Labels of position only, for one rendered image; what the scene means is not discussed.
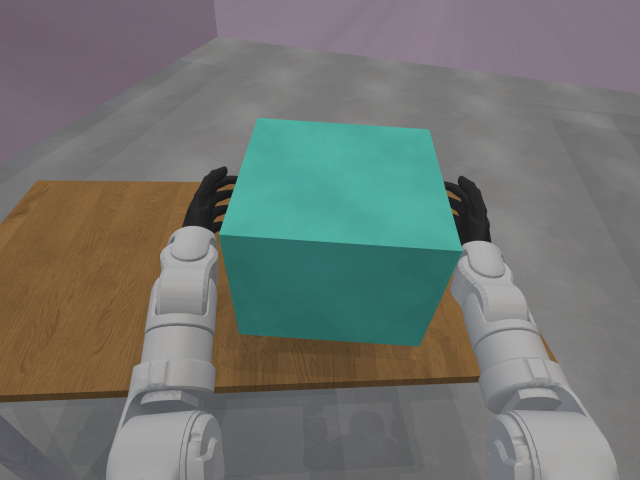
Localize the robot right hand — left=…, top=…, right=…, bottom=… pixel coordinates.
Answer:
left=444, top=176, right=491, bottom=246

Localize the right robot upper arm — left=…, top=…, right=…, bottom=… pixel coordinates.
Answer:
left=486, top=410, right=617, bottom=480

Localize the left robot upper arm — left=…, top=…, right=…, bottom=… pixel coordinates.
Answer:
left=108, top=410, right=225, bottom=480

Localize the robot left forearm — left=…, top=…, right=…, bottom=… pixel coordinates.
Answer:
left=106, top=226, right=218, bottom=480

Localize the table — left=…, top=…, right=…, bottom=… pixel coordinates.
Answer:
left=0, top=180, right=564, bottom=480

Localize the robot left hand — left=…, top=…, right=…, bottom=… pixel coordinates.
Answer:
left=182, top=166, right=238, bottom=234

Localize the robot right forearm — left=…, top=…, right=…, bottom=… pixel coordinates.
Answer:
left=450, top=241, right=619, bottom=480

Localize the carton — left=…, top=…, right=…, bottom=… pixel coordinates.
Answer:
left=219, top=118, right=463, bottom=346

